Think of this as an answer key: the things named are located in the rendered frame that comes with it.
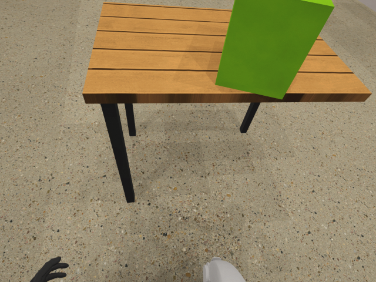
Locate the robot left hand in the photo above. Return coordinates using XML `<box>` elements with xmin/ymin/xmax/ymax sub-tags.
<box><xmin>30</xmin><ymin>257</ymin><xmax>69</xmax><ymax>282</ymax></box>

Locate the robot right thigh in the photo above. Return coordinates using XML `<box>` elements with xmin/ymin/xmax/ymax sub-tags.
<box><xmin>203</xmin><ymin>260</ymin><xmax>246</xmax><ymax>282</ymax></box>

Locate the carton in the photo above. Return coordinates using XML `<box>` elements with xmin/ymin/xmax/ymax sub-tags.
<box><xmin>215</xmin><ymin>0</ymin><xmax>335</xmax><ymax>99</ymax></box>

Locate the table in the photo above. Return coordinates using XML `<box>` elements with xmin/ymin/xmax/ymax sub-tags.
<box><xmin>82</xmin><ymin>2</ymin><xmax>372</xmax><ymax>203</ymax></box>

